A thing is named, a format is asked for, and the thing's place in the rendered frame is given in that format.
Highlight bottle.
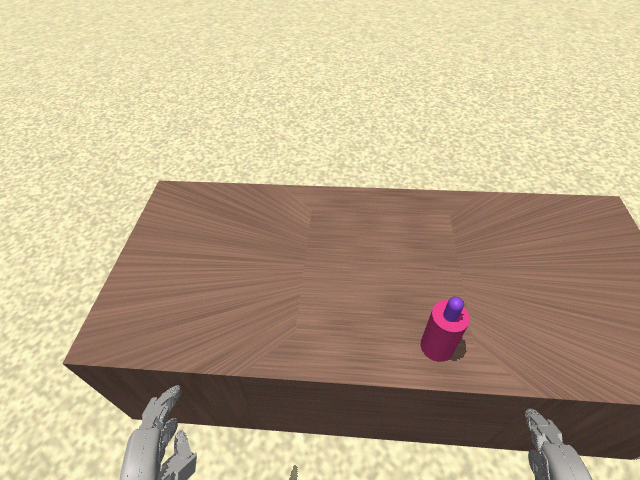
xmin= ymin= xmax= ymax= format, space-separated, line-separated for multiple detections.
xmin=421 ymin=297 xmax=470 ymax=362

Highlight right robot hand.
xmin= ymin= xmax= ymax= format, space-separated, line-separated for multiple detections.
xmin=525 ymin=408 xmax=593 ymax=480

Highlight left robot hand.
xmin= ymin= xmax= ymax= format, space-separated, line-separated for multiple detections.
xmin=119 ymin=385 xmax=197 ymax=480

